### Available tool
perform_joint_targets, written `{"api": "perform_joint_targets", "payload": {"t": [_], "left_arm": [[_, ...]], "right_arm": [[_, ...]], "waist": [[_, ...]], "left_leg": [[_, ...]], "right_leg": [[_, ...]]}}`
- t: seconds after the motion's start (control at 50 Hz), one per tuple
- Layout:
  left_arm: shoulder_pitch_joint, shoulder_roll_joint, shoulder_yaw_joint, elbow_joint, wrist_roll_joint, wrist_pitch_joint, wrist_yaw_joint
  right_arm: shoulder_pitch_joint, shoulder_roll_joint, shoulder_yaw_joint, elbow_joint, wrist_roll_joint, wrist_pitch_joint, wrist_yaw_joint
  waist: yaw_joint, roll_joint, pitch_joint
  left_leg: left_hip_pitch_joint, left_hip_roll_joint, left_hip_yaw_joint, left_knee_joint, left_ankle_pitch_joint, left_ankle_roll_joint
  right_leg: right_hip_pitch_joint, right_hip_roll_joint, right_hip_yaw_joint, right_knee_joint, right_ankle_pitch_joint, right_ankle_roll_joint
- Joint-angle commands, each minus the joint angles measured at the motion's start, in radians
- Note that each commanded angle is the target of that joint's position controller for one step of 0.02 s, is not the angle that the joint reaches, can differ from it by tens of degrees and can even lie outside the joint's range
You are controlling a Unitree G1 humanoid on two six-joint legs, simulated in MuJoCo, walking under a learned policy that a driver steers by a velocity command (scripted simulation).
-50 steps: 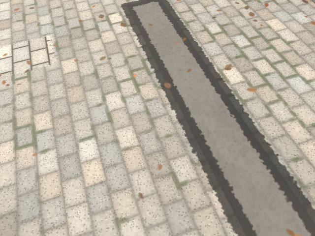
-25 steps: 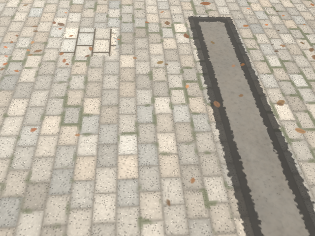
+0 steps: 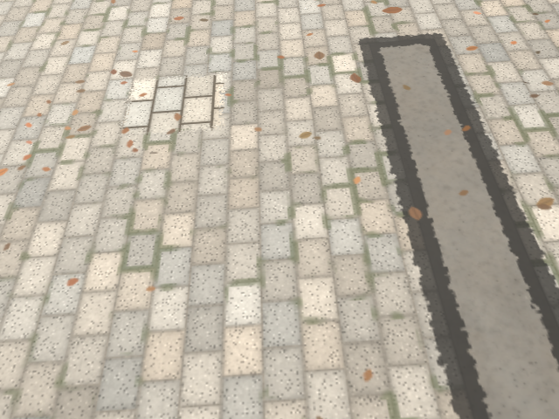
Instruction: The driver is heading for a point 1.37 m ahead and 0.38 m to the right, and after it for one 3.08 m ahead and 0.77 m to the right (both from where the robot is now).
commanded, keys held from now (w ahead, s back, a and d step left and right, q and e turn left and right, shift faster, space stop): w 0.16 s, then w+e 0.84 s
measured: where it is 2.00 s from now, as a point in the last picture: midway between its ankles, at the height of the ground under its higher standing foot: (410, 251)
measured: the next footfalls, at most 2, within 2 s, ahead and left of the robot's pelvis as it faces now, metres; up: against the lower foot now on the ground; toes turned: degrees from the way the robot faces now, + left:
left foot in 0.26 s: +0.32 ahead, +0.11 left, +0.00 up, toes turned +1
right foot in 0.80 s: +0.56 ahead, -0.11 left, +0.00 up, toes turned -23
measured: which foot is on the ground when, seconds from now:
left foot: up 0.00-0.24, down 0.26-0.82, up 0.84-1.00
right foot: down 0.00-0.26, up 0.28-0.78, down 0.80-1.00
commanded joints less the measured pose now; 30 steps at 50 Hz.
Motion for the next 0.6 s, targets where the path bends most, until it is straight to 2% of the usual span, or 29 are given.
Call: {"api": "perform_joint_targets", "payload": {"t": [0.02, 0.1, 0.14, 0.18, 0.2, 0.22, 0.24, 0.26, 0.28, 0.3, 0.32, 0.34, 0.36, 0.38, 0.42, 0.46, 0.52, 0.6], "left_arm": [[0.046, 0.131, 0.027, -0.012, -0.005, -0.016, 0.003], [0.081, 0.139, 0.025, 0.024, -0.001, -0.016, 0.008], [0.093, 0.151, 0.026, 0.042, 0.002, -0.015, 0.013], [0.086, 0.158, 0.026, 0.056, 0.003, -0.013, 0.019], [0.07, 0.168, 0.027, 0.059, 0.005, -0.011, 0.023], [0.055, 0.18, 0.03, 0.06, 0.009, -0.008, 0.025], [0.04, 0.183, 0.03, 0.06, 0.005, -0.004, 0.023], [0.047, 0.151, 0.019, 0.036, -0.003, -0.005, 0.019], [0.193, 0.016, -0.008, 0.02, -0.037, 0.0, 0.014], [0.131, 0.156, 0.026, 0.044, -0.005, 0.011, 0.025], [0.046, 0.158, 0.035, 0.021, -0.004, 0.011, 0.02], [0.01, 0.13, 0.029, 0.016, -0.005, 0.01, 0.014], [0.001, 0.116, 0.03, 0.022, 0.002, 0.02, 0.008], [0.015, 0.106, 0.031, 0.025, 0.016, 0.035, 0.0], [0.007, 0.078, 0.03, 0.024, 0.019, 0.057, -0.013], [-0.054, 0.067, 0.03, 0.001, 0.021, 0.069, -0.023], [-0.162, 0.062, 0.029, -0.039, 0.019, 0.072, -0.033], [-0.308, 0.04, 0.014, -0.092, 0.019, 0.064, -0.046]], "right_arm": [[-0.129, -0.035, 0.0, -0.094, 0.001, -0.006, 0.003], [-0.263, -0.007, 0.02, -0.133, 0.011, -0.01, 0.005], [-0.293, -0.016, 0.02, -0.143, 0.014, -0.012, 0.001], [-0.278, -0.031, 0.014, -0.141, 0.012, -0.016, -0.008], [-0.224, -0.044, 0.007, -0.125, 0.011, -0.019, -0.016], [-0.123, -0.065, -0.003, -0.093, 0.011, -0.025, -0.026], [0.036, -0.088, -0.016, -0.041, 0.006, -0.037, -0.038], [0.194, -0.155, -0.036, -0.011, -0.018, -0.045, -0.054], [0.224, -0.248, -0.062, -0.01, -0.036, -0.041, -0.055], [0.173, -0.176, -0.052, -0.02, 0.006, -0.032, -0.046], [0.064, -0.117, -0.035, -0.029, 0.015, -0.033, -0.045], [0.011, -0.067, -0.024, -0.031, 0.015, -0.041, -0.041], [0.0, -0.046, -0.018, -0.023, 0.015, -0.05, -0.044], [-0.002, -0.029, -0.013, -0.009, 0.02, -0.057, -0.048], [0.024, -0.025, -0.013, 0.006, 0.025, -0.076, -0.048], [0.044, -0.039, -0.019, 0.021, 0.032, -0.088, -0.049], [0.089, -0.032, -0.019, 0.044, 0.028, -0.087, -0.051], [0.125, -0.037, -0.017, 0.069, 0.029, -0.085, -0.056]], "waist": [[0.013, -0.131, 0.073], [0.039, -0.142, 0.093], [0.037, -0.143, 0.1], [0.016, -0.139, 0.092], [-0.016, -0.143, 0.064], [-0.06, -0.145, 0.006], [-0.13, -0.119, -0.084], [-0.18, -0.044, -0.204], [-0.103, 0.196, -0.349], [-0.114, 0.039, -0.299], [-0.072, 0.005, -0.124], [-0.052, -0.014, -0.045], [-0.034, 0.004, -0.003], [-0.008, 0.022, 0.015], [0.006, 0.011, 0.018], [0.011, 0.008, 0.042], [-0.002, 0.002, 0.07], [-0.028, -0.002, 0.094]], "left_leg": [[-0.166, 0.012, 0.044, -0.073, 0.07, -0.03], [-0.073, -0.015, 0.08, -0.308, 0.163, -0.019], [-0.024, -0.031, 0.084, -0.385, 0.168, 0.006], [0.043, -0.051, 0.079, -0.426, 0.131, 0.039], [0.115, -0.074, 0.076, -0.444, 0.092, 0.055], [0.228, -0.103, 0.076, -0.466, 0.054, 0.072], [0.436, -0.104, 0.073, -0.529, 0.088, 0.096], [0.698, 0.076, -0.104, -0.544, -0.026, 0.132], [0.974, 0.392, -0.582, -0.609, -0.124, 0.252], [0.856, 0.37, -0.676, -0.705, -0.221, 0.238], [0.694, 0.326, -0.493, -0.743, -0.22, 0.207], [0.575, 0.282, -0.371, -0.788, -0.128, 0.181], [0.501, 0.241, -0.272, -0.813, -0.05, 0.15], [0.442, 0.211, -0.193, -0.833, 0.007, 0.128], [0.418, 0.2, -0.112, -0.856, 0.095, 0.122], [0.428, 0.192, -0.038, -0.881, 0.135, 0.118], [0.461, 0.171, 0.055, -0.89, 0.206, 0.11], [0.492, 0.15, 0.161, -0.869, 0.338, 0.09]], "right_leg": [[0.042, -0.233, 0.147, -0.11, 0.372, -0.112], [0.035, -0.225, 0.099, -0.107, 0.462, -0.101], [0.068, -0.253, 0.101, -0.099, 0.51, -0.098], [0.108, -0.278, 0.108, -0.041, 0.652, -0.089], [0.124, -0.28, 0.109, 0.03, 0.789, -0.077], [0.132, -0.271, 0.109, 0.152, 0.899, -0.065], [0.073, -0.235, 0.087, 0.337, 0.865, -0.049], [-0.115, -0.188, 0.066, 0.602, 0.559, -0.04], [-0.473, -0.016, 0.002, 0.975, -0.221, 0.0], [-0.54, -0.035, 0.099, 1.059, -0.274, -0.019], [-0.56, -0.085, 0.107, 1.041, -0.177, -0.025], [-0.536, -0.122, 0.098, 0.993, -0.114, -0.024], [-0.504, -0.142, 0.095, 0.958, -0.091, -0.02], [-0.466, -0.154, 0.089, 0.938, -0.08, -0.011], [-0.459, -0.158, 0.079, 0.926, -0.058, -0.001], [-0.531, -0.173, 0.068, 0.903, 0.003, 0.009], [-0.631, -0.18, 0.049, 0.825, 0.114, 0.024], [-0.611, -0.156, -0.02, 0.584, 0.237, 0.028]]}}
